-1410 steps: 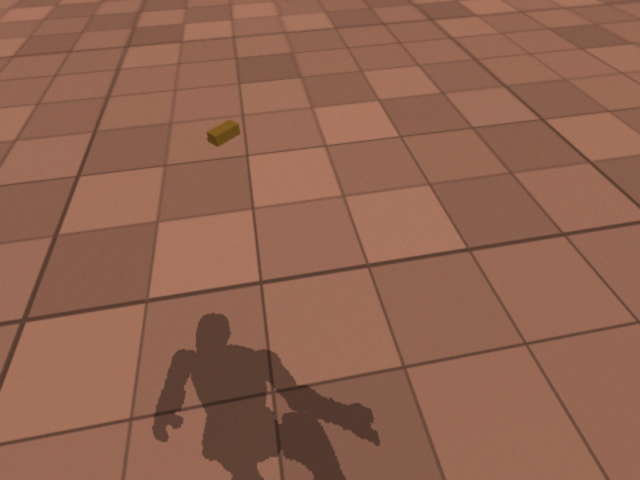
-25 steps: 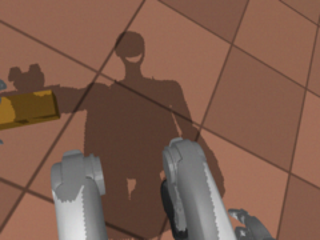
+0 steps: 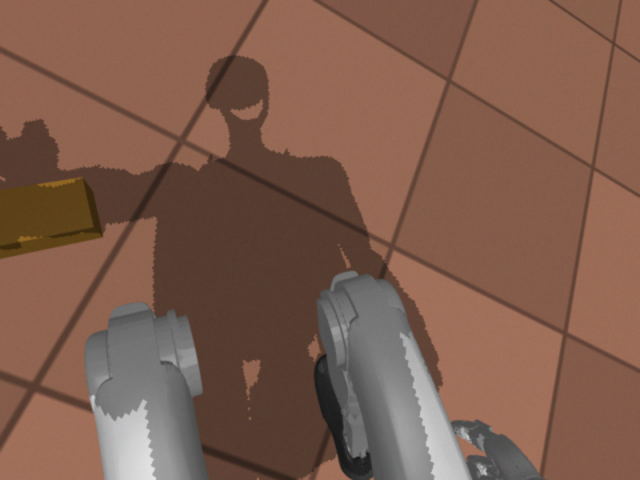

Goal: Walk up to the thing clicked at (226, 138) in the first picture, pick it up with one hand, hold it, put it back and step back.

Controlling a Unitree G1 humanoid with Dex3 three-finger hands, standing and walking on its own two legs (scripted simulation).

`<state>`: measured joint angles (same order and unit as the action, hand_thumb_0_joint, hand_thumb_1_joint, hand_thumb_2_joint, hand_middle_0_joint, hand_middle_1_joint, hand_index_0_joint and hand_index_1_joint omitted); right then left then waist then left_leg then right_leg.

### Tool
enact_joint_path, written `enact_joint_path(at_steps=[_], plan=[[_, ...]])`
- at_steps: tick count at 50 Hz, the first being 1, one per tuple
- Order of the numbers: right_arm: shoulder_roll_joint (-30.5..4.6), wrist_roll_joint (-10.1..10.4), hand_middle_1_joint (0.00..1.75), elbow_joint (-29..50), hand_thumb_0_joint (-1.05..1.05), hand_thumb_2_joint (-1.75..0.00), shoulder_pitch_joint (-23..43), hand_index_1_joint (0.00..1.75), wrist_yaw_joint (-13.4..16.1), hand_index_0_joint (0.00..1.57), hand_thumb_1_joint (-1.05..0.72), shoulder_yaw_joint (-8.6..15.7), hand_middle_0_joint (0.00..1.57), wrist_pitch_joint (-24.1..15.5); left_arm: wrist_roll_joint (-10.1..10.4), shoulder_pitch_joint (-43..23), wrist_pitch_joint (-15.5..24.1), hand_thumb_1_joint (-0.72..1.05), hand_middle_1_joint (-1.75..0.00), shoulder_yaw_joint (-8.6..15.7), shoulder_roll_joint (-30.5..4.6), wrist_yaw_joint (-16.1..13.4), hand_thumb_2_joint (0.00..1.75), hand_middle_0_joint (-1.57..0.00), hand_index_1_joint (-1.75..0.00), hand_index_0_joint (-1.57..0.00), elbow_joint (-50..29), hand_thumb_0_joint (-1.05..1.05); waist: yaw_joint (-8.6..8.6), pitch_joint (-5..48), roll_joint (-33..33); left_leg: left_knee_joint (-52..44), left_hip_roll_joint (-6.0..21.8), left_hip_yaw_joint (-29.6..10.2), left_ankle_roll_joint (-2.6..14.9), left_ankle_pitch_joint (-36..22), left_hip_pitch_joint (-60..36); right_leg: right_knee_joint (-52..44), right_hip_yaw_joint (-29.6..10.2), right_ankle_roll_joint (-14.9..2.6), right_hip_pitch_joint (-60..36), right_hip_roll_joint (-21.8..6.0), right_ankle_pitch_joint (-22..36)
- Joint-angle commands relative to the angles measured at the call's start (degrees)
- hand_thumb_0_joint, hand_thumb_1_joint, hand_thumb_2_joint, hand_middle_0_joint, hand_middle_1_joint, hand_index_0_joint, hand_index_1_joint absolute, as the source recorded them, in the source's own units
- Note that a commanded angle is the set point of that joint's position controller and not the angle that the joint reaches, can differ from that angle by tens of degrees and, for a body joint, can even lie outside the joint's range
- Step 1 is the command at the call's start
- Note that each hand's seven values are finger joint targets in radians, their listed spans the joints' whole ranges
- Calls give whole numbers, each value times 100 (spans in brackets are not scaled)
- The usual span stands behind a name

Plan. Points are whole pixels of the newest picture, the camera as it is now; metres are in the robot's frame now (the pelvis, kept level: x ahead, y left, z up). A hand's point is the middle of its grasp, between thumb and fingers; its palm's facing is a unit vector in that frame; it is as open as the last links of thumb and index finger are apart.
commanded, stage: rise first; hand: left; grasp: from above
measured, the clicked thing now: (27, 220) +0.46 +0.35 -0.29
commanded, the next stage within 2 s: approach in 0.44 s
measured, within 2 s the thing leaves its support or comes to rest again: neither
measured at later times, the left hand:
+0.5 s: hand out of the picture +0.41 +0.39 -0.15, palm faces -0.42 -0.11 -0.90, open 14.4 cm
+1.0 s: hand (18, 192) +0.46 +0.32 -0.17, palm faces -0.37 -0.09 -0.93, open 14.2 cm
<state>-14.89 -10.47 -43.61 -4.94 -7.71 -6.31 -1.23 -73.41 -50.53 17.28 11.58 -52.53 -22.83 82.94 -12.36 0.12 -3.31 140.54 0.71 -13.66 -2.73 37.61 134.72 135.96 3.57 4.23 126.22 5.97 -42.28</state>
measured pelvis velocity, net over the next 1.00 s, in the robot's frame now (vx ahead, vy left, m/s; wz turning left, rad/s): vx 0.00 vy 0.00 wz -0.01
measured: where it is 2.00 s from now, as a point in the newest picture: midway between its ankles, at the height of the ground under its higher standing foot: (268, 457)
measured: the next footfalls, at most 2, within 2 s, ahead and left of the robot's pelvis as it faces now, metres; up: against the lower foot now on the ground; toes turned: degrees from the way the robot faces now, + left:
none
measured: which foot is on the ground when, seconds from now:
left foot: down 0.00-1.00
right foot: down 0.00-1.00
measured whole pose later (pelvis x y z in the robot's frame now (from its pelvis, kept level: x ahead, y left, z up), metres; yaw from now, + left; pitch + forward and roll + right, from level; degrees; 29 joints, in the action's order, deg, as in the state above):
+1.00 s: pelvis +0.00 +0.00 +0.00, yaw +0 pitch +31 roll -10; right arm -15.4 -9.9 -41.7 -6.3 -7.6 -8.5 -2.3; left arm -75.9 -57.9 12.8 7.4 -48.4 -27.2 87.6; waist -16.8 0.6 -3.0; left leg 139.7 1.0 -13.7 -2.7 36.4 135.4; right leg 135.1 3.9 3.7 127.4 5.8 -40.5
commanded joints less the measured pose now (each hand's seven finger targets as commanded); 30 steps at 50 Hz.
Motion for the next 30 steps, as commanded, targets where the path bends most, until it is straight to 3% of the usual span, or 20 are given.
enact_joint_path(at_steps=[1,2,9,15,17,19,21,25,27,28,30], plan=[[-1579,1,30,118,0,-90,-981,30,74,20,-90,437,20,-38,209,-1455,19,-60,-102,231,-1744,-151,104,-6,-103,-5,-858,0,135,3660,2174,-1415,69,845,339,-741,-3296,-1337,792,-563,-1311,-18,1322],[-1558,4,30,125,0,-90,-960,30,72,20,-90,450,20,-42,167,-1397,20,-60,-102,142,-1706,-109,104,-7,-104,-5,-826,0,130,3682,2200,-1381,76,851,343,-738,-3304,-1368,782,-566,-1323,0,1334],[-1558,30,30,121,0,-90,-1055,30,56,20,-90,464,20,-15,214,-1307,51,-60,-103,246,-1743,-50,104,-6,-104,-5,-1121,0,152,3889,2230,-1327,86,849,355,-1120,-3484,-1382,767,-526,-1505,-5,1652],[-1563,75,30,186,0,-90,-1021,30,28,20,-90,520,20,33,246,-1311,17,-61,-101,268,-1682,-2,105,-7,-103,-5,-1294,0,212,3811,2428,-1523,85,834,310,-1001,-3569,-1356,797,-566,-1377,-31,1512],[-1545,102,30,168,0,-90,-990,30,32,20,-90,532,20,54,208,-1339,4,-61,-101,163,-1585,38,106,-6,-103,-5,-1344,0,206,3917,2476,-1529,95,805,298,-1087,-3700,-1314,805,-582,-1288,-20,1564],[-1539,115,30,186,0,-90,-1009,30,28,20,-90,518,20,62,217,-1400,-7,-61,-102,103,-1529,64,105,-6,-104,-5,-1269,0,141,3741,2292,-1477,95,836,338,-1022,-3503,-1410,769,-552,-1345,-21,1567],[-1540,110,30,202,0,-90,-1017,30,27,20,-90,488,20,67,248,-1410,-2,-61,-102,210,-1699,41,105,-6,-103,-5,-1266,0,167,3711,2105,-1411,72,890,376,-936,-3251,-1506,714,-523,-1523,-26,1557],[-1522,115,30,208,0,-90,-1027,30,41,20,-90,475,20,45,265,-1489,2,-59,-103,84,-1581,80,104,-7,-104,-6,-1093,0,73,3557,1876,-1422,71,886,399,-690,-3049,-1609,717,-519,-1499,-11,1334],[-1536,129,30,213,0,-90,-979,30,55,20,-91,469,20,54,274,-1511,16,-61,-99,91,-1679,106,111,-7,-104,-3,-1147,0,152,3637,1993,-1473,65,876,373,-636,-3142,-1560,734,-546,-1465,-11,1245],[-1564,131,30,233,0,-90,-961,30,64,20,-90,497,20,46,288,-1404,12,-59,-103,105,-1629,120,103,-6,-104,-6,-1091,0,163,3656,2020,-1498,61,857,365,-615,-3217,-1520,751,-549,-1399,-22,1218],[-1525,114,30,216,0,-90,-977,30,64,20,-90,470,20,65,222,-1457,24,-59,-103,-122,-1395,163,102,-6,-104,-6,-1146,0,115,3734,2137,-1495,61,852,347,-708,-3306,-1489,777,-558,-1410,-2,1316]])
